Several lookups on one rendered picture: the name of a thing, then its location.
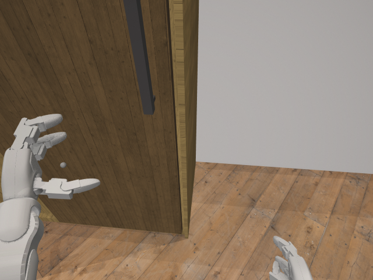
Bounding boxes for handle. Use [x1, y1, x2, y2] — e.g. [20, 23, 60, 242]
[123, 0, 156, 115]

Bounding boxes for left robot forearm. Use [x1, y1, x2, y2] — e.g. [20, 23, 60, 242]
[0, 197, 44, 280]

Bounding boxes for right robot hand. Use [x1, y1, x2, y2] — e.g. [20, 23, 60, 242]
[269, 236, 313, 280]

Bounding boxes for left robot hand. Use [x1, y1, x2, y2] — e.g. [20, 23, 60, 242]
[1, 114, 100, 201]

